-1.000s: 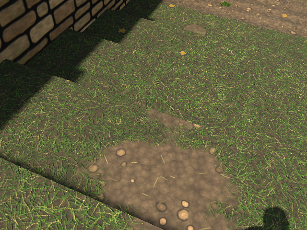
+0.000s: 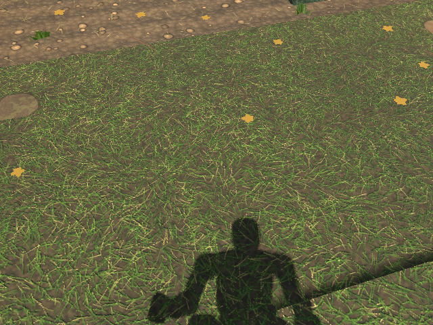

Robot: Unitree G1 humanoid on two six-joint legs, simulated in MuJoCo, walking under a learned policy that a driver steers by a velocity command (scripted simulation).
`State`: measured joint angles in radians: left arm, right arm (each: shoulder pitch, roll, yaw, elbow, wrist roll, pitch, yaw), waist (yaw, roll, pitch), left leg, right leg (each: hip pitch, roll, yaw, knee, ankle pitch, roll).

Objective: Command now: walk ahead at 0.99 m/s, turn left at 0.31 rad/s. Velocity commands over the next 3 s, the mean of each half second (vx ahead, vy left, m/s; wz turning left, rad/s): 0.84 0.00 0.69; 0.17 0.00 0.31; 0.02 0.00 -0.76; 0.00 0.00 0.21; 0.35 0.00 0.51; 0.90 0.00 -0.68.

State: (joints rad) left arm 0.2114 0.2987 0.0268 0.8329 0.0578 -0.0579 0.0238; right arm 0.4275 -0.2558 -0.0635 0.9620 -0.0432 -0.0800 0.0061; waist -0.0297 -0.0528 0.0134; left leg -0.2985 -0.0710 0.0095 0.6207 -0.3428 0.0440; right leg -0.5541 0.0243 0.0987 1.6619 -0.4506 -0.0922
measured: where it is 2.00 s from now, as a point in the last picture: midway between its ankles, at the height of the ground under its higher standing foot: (169, 286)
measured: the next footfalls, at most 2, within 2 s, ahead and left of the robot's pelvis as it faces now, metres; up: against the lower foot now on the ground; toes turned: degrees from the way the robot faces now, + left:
right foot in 0.22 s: +0.37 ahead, -0.11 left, +0.00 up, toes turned +10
left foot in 0.70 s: +0.66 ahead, +0.21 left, -0.17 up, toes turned +38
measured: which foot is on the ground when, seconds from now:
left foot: down 0.00-0.22, up 0.24-0.68, down 0.70-1.00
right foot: up 0.00-0.20, down 0.22-0.66, up 0.68-1.00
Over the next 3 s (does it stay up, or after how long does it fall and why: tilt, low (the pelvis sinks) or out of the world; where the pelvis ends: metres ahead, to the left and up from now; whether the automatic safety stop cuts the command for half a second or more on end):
stays up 1.02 0.38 -0.18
